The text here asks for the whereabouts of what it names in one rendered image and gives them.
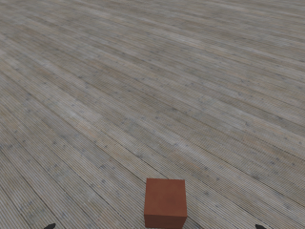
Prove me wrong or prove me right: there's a carton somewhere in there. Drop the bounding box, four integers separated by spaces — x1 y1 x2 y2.
144 177 188 229

